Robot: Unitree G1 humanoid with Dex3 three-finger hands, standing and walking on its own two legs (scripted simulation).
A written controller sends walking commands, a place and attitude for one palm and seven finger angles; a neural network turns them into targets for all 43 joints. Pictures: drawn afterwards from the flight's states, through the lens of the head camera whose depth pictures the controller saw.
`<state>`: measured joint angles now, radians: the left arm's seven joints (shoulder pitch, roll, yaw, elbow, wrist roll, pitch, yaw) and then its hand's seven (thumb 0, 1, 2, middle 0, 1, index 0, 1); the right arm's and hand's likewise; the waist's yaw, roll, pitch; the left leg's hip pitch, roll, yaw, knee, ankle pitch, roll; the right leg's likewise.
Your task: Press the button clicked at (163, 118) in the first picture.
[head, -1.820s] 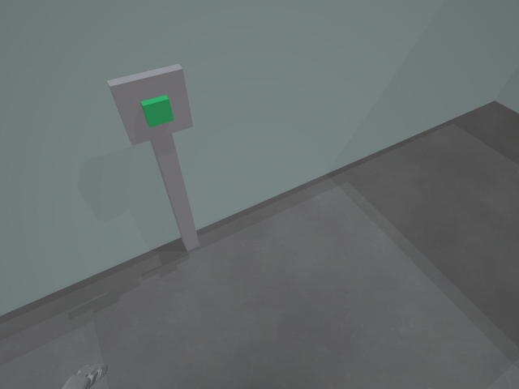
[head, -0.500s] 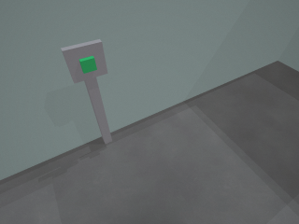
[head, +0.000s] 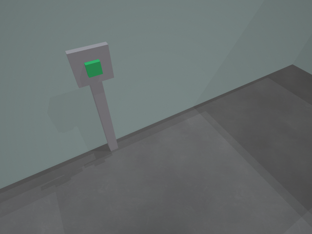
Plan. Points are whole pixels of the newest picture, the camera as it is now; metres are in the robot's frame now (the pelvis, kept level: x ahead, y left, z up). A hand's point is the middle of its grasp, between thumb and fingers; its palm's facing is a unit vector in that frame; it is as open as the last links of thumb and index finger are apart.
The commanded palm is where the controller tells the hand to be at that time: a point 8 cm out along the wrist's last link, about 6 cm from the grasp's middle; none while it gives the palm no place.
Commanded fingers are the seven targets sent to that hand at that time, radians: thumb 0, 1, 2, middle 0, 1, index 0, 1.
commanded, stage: turn to face it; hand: left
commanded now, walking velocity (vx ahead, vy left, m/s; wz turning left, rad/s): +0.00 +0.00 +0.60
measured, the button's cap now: (93, 68) +0.79 +0.33 -0.02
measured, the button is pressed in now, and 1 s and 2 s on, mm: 0 0 0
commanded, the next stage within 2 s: take the last steps up to it in 0.98 s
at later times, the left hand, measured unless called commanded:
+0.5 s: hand out of the picture -0.02 +0.26 -0.19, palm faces +0.24 -0.95 -0.21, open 7.4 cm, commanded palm none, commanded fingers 0.00 0.90 0.90 -0.20 -0.30 -0.20 -0.30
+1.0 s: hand out of the picture -0.06 +0.19 -0.15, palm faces +0.47 -0.83 -0.31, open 7.4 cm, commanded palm none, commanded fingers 0.00 0.90 0.90 -0.20 -0.30 -0.20 -0.30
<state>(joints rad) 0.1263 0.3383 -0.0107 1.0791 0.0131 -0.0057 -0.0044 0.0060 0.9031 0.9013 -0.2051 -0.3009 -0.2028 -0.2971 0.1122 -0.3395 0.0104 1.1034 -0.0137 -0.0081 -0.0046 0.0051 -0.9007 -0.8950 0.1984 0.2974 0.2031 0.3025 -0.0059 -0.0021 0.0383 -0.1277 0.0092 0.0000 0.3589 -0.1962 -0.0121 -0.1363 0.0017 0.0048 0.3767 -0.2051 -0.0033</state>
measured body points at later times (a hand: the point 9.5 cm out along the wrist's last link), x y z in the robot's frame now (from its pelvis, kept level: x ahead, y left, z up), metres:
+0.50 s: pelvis -0.03 +0.05 -0.01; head +0.00 +0.08 +0.44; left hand -0.03 +0.31 -0.17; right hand +0.05 -0.19 -0.15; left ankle -0.02 +0.12 -0.75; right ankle -0.02 -0.11 -0.66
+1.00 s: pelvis -0.03 -0.03 -0.01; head -0.01 -0.05 +0.44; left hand -0.08 +0.23 -0.13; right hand +0.13 -0.23 -0.17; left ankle -0.05 +0.11 -0.70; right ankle -0.02 -0.11 -0.75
